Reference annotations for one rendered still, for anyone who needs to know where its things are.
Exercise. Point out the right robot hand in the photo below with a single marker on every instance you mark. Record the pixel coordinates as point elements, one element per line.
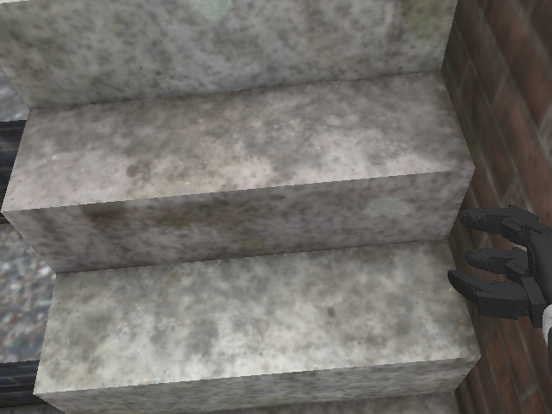
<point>530,291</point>

